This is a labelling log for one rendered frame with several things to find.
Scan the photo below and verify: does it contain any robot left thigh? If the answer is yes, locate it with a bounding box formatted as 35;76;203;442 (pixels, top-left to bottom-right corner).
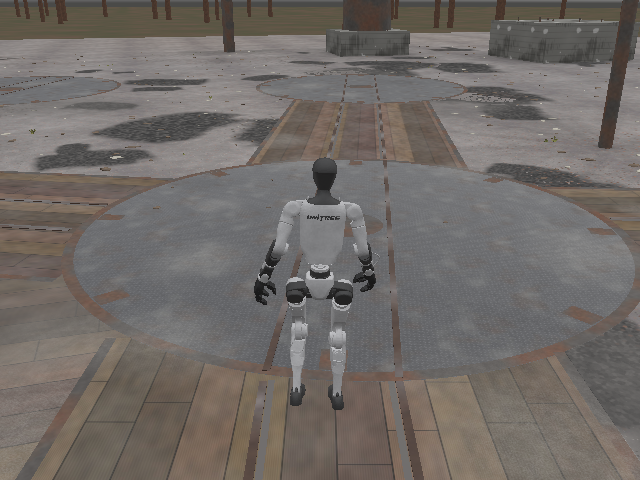
286;277;308;340

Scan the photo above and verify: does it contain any robot right upper arm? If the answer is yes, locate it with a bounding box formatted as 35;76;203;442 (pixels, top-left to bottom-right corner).
344;202;369;257

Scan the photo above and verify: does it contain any robot left forearm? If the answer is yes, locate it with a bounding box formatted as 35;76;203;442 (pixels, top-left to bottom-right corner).
258;239;281;283

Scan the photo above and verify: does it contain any robot right hand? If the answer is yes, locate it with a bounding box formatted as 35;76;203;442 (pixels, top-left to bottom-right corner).
353;272;376;292

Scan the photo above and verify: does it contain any robot right forearm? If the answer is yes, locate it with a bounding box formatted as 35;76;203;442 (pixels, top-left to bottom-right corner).
358;242;374;276

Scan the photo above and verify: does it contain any robot left hand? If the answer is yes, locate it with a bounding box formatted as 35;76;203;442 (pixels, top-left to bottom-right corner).
254;278;276;305

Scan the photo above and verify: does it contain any robot left upper arm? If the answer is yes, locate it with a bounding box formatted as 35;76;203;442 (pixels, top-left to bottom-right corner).
272;200;303;256

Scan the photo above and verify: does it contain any robot left foot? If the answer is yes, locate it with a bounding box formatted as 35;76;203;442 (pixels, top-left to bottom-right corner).
290;383;306;406

